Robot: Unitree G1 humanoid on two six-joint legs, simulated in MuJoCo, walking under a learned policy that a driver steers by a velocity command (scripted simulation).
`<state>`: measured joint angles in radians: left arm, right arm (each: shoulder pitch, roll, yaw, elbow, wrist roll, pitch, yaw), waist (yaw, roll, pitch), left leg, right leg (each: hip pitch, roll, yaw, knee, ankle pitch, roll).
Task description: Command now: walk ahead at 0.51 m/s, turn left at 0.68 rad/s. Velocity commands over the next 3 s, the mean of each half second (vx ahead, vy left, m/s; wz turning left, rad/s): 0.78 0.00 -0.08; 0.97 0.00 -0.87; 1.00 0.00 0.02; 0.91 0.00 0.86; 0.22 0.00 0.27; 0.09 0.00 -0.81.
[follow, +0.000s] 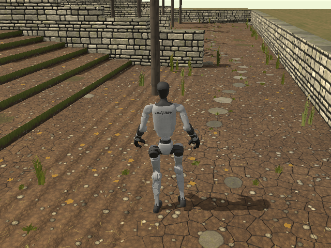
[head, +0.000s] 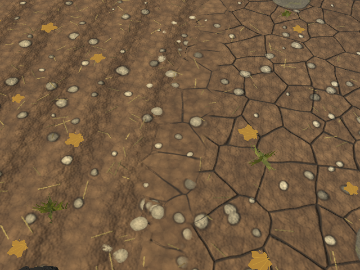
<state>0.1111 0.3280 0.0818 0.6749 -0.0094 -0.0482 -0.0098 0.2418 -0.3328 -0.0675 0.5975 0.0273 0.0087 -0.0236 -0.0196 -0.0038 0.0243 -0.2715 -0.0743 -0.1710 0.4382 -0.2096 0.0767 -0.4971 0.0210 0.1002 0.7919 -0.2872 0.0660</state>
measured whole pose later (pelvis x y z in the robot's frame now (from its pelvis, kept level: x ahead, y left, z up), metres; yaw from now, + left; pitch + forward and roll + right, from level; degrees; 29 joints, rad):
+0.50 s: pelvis +0.23 -0.05 +0.00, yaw -5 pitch +3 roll +3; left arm 0.59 0.21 0.01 0.81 -0.04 -0.05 0.01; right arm 0.03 -0.27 -0.02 0.55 0.01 -0.14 0.04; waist 0.14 0.03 0.01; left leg -0.61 0.00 -0.09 0.64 -0.09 -0.05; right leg 0.00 0.02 0.23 0.31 -0.36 -0.06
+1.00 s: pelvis +0.60 -0.14 -0.05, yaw -33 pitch +0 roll +4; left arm 0.03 0.34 0.04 0.55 -0.04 -0.03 -0.06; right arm 0.41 -0.35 -0.09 0.82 0.01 -0.08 0.00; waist -0.09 -0.01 0.07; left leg 0.30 0.02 0.27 0.28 -0.49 -0.09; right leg -0.74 -0.06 -0.08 0.80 -0.06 -0.11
